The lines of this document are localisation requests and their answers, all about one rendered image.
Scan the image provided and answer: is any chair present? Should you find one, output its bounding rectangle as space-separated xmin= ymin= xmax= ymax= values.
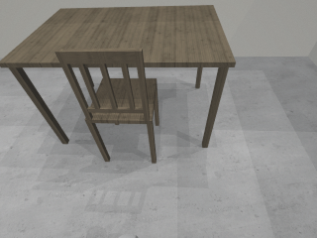
xmin=55 ymin=48 xmax=159 ymax=164

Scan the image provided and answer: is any table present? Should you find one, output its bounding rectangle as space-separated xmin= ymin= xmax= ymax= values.
xmin=0 ymin=5 xmax=236 ymax=148

